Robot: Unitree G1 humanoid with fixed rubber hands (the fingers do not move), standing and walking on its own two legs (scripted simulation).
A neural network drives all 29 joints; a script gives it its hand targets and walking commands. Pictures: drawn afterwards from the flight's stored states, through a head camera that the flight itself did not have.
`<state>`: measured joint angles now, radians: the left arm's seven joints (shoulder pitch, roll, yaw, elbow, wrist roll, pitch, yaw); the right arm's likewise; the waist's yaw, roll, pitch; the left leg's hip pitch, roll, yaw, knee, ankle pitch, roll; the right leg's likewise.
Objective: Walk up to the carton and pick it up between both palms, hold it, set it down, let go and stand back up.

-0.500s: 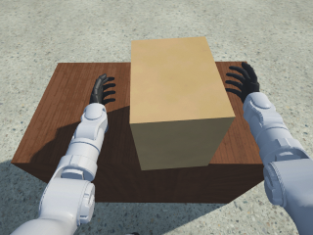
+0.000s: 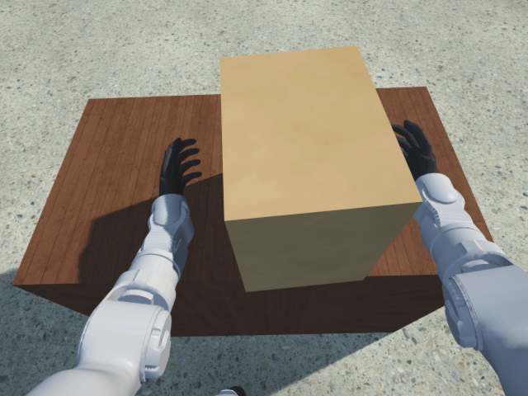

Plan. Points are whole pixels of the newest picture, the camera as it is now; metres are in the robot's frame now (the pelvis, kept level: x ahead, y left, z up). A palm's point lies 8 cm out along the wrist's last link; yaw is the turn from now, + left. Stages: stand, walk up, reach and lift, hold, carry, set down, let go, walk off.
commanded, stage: reach and lift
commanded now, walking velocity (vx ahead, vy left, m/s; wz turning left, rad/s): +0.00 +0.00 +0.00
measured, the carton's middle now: (297, 178) +0.44 -0.02 +0.03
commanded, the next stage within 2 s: none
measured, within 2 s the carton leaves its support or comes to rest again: neither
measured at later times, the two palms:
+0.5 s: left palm (200, 195) +0.40 +0.14 +0.03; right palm (396, 167) +0.44 -0.18 +0.05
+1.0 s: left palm (203, 197) +0.40 +0.13 +0.03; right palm (395, 166) +0.44 -0.18 +0.05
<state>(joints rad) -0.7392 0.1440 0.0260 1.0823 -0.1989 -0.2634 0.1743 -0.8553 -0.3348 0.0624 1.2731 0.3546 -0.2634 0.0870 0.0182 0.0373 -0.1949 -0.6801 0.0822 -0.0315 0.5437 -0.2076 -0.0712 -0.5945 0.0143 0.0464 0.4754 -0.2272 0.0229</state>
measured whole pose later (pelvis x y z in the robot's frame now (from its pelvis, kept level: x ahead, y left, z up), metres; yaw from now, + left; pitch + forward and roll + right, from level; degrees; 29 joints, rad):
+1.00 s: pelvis +0.00 -0.01 +0.00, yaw +0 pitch +20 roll -1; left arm -0.74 -0.02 0.20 1.12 0.10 -0.31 0.22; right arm -0.88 -0.22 -0.01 1.25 0.11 -0.28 -0.04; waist 0.03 0.04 -0.20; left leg -0.66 0.09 -0.03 0.51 -0.19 -0.07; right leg -0.59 0.02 0.05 0.48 -0.22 0.03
